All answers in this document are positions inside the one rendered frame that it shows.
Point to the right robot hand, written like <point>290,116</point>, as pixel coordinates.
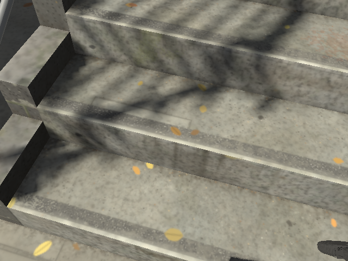
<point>337,249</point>

